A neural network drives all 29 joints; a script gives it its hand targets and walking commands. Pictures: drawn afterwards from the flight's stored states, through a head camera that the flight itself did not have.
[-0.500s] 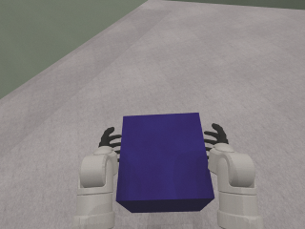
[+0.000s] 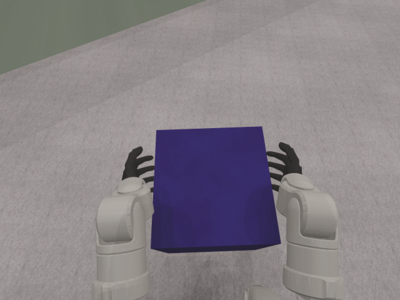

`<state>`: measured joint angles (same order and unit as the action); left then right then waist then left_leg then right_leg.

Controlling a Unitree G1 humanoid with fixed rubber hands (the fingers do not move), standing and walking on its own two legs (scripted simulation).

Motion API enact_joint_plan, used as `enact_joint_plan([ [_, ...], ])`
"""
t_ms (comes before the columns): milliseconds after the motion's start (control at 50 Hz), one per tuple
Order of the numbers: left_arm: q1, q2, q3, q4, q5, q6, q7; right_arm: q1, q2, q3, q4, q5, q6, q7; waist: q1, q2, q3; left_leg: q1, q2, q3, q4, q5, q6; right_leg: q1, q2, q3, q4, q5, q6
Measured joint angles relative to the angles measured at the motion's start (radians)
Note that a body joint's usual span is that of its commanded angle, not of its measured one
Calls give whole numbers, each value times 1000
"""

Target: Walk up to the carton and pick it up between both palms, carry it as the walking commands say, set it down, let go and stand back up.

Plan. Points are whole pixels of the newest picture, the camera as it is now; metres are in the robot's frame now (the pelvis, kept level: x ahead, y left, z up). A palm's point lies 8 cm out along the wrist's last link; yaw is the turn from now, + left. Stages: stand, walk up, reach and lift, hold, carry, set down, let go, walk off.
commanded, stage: carry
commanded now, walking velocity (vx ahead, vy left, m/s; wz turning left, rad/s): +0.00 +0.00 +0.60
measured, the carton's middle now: (210, 196) +0.34 +0.01 -0.03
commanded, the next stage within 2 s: none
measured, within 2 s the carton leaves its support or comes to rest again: neither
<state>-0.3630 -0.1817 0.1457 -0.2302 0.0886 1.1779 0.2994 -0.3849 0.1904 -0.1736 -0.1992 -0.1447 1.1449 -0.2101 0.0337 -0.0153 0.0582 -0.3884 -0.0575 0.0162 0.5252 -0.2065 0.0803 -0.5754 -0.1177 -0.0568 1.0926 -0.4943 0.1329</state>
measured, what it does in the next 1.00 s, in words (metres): walks backwards, turning left: right foot, then left foot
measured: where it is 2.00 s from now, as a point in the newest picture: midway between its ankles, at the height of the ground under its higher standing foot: outside the picture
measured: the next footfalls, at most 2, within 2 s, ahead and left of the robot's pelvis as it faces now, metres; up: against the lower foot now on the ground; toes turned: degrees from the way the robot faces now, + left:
right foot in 0.28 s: +0.02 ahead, -0.14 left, +0.00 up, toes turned +3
left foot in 0.66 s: -0.07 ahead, +0.14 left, +0.00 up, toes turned +12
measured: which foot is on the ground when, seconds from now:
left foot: down 0.00-0.28, up 0.30-0.64, down 0.66-1.00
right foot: up 0.00-0.26, down 0.28-0.66, up 0.68-1.00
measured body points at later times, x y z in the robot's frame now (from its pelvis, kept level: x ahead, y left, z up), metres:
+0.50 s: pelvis -0.04 -0.03 +0.00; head -0.03 -0.06 +0.45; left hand +0.22 +0.19 +0.09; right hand +0.30 -0.08 +0.08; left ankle -0.07 +0.12 -0.66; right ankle -0.02 -0.14 -0.73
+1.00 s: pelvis -0.11 +0.03 +0.00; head -0.11 +0.06 +0.45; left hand +0.10 +0.31 +0.08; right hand +0.23 +0.06 +0.09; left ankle -0.10 +0.11 -0.73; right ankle -0.06 -0.12 -0.69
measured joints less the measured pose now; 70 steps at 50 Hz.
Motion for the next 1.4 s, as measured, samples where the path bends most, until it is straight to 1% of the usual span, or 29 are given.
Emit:
enact_joint_plan([
  [100, 13, 5, -11, 18, 29, 1, -43, 29, -11, 20, -14, 15, 15, -22, -20, 23, -51, -4, -8, -45, -32, 29, -2, 37, 44, 9, -122, 19, -11],
  [180, 24, 9, -18, 40, 32, 8, -50, 38, -14, 26, -8, 28, 39, -48, -31, 41, -89, -13, -14, -84, -53, 55, -15, 103, 83, 10, -246, 48, -32],
  [220, 26, 10, -18, 50, 32, 7, -54, 38, -14, 28, -5, 30, 46, -57, -35, 51, -105, -25, -18, -107, -54, 66, -25, 156, 102, 7, -346, 67, -42],
  [260, 25, 9, -15, 63, 35, 6, -59, 39, -14, 30, -2, 29, 53, -64, -37, 57, -121, -44, -31, -126, -37, 70, -37, 234, 107, -9, -502, 133, -55],
  [280, 23, 9, -12, 68, 36, 6, -61, 38, -15, 33, 0, 29, 55, -68, -34, 55, -129, -61, -40, -127, -11, 60, -44, 269, 100, -18, -573, 186, -76],
  [300, 26, 9, -16, 80, 38, 1, -64, 41, -17, 32, 5, 29, 55, -71, -39, 72, -131, -81, -34, -124, 40, 5, -56, 275, 103, -36, -580, 211, -107],
  [320, 32, 10, -23, 96, 38, -1, -65, 55, -19, 31, 10, 30, 55, -72, -53, 74, -135, -110, -33, -94, 125, -103, -71, 276, 89, -55, -564, 203, -128],
  [360, 40, 13, -28, 128, 34, 4, -67, 78, -27, 38, 23, 42, 64, -85, -68, 57, -137, -156, -12, -14, 315, -214, -89, 293, 48, -85, -551, 178, -144],
  [400, 49, 16, -18, 134, 41, 6, -81, 74, -26, 50, 37, 66, 72, -120, -76, 51, -131, -180, 22, 20, 451, -216, -103, 308, 16, -101, -554, 174, -139],
  [460, 39, 13, 9, 125, 49, -3, -100, 43, -22, 56, 36, 88, 74, -159, -83, 52, -120, -187, 63, 29, 523, -202, -130, 312, -29, -131, -544, 175, -126],
  [500, 28, 9, 24, 119, 57, -11, -110, 18, -25, 57, 39, 88, 71, -158, -78, 51, -116, -175, 83, 33, 505, -204, -144, 306, -57, -153, -529, 171, -116],
  [560, 19, 6, 33, 111, 61, -8, -104, -10, -25, 47, 61, 67, 67, -128, -63, 40, -113, -127, 95, 49, 401, -216, -147, 289, -96, -184, -496, 160, -99],
  [620, 15, 5, 28, 102, 52, 9, -75, -17, -22, 35, 80, 47, 60, -93, -43, 18, -114, -53, 80, 77, 251, -197, -135, 266, -136, -213, -443, 138, -74],
  [640, 16, 6, 25, 97, 50, 15, -66, -17, -19, 32, 84, 39, 57, -84, -35, 12, -116, -18, 71, 89, 178, -160, -128, 256, -148, -219, -419, 127, -64],
  [660, 19, 7, 24, 91, 48, 20, -60, -19, -14, 29, 87, 31, 54, -77, -29, 10, -119, 22, 63, 99, 92, -110, -115, 241, -158, -223, -388, 114, -52],
  [680, 20, 16, 26, 88, 44, 22, -57, -18, 1, 26, 97, 24, 43, -75, -21, -21, -112, 30, 40, 112, 71, -100, -83, 221, -182, -204, -350, 98, -40],
  [700, 25, 28, 31, 88, 40, 23, -62, -18, 11, 33, 111, 17, 32, -77, -10, -44, -97, 24, 26, 120, 83, -100, -58, 198, -184, -163, -303, 67, -32],
  [740, 38, 45, 35, 102, 26, 23, -66, -16, 7, 54, 144, 7, 24, -71, 3, -29, -69, 9, 42, 105, 109, -101, -29, 148, -119, -98, -165, -61, -22],
  [780, 43, 51, 23, 103, -1, 28, -37, -6, 2, 54, 150, 4, 22, -56, 18, -13, -41, 13, 54, 90, 89, -81, -17, 103, -65, -68, -50, -94, -24],
  [840, 30, 35, 0, 69, -37, 30, 27, 5, -3, 26, 104, -1, 12, -23, 32, -12, -14, 21, 51, 78, 36, -36, -7, 52, -26, -43, 37, -26, -30],
  [900, 11, 7, -9, 26, -41, 18, 57, 8, -3, -2, 43, -3, -3, 5, 29, -15, -13, 26, 43, 76, -4, -2, 2, 51, 0, -18, -2, 25, -34],
  [980, 5, 2, -16, 30, -2, 15, 18, 21, -7, -5, 29, -1, -7, 12, 2, -5, -62, 29, 41, 78, -41, 26, 12, 115, 37, 3, -162, 22, -49],
  [1060, 21, 8, -13, 82, 29, 22, -26, 41, -15, 16, 57, 17, 19, -27, -27, 13, -126, 33, 46, 82, -71, 50, 12, 221, 73, 0, -365, 47, -75],
  [1100, 30, 11, -15, 103, 36, 26, -36, 48, -17, 23, 71, 28, 32, -47, -36, 16, -150, 32, 44, 87, -77, 59, 8, 289, 83, -15, -494, 114, -82],
  [1140, 36, 14, -11, 117, 41, 29, -44, 47, -18, 32, 87, 37, 40, -66, -40, 3, -171, 26, 31, 103, -71, 64, 3, 352, 72, -23, -610, 176, -92],
  [1200, 52, 16, -19, 162, 49, 23, -56, 60, -22, 32, 118, 40, 47, -78, -57, 35, -182, 37, 34, 94, -83, 79, -11, 359, 76, -37, -612, 211, -117],
  [1280, 54, 19, -19, 199, 47, 20, -61, 64, -24, 34, 130, 59, 63, -114, -60, 55, -188, 42, 34, 89, -93, 100, -20, 352, 76, -43, -590, 203, -126],
  [1340, 46, 23, -7, 212, 46, 12, -71, 46, -21, 34, 139, 68, 67, -136, -60, 57, -186, 32, 37, 86, -89, 106, -24, 340, 78, -47, -577, 203, -131],
  [1400, 35, 33, -4, 218, 41, 13, -74, 23, -17, 27, 153, 66, 68, -140, -55, 49, -185, 21, 40, 82, -90, 115, -24, 325, 80, -51, -568, 205, -135],
])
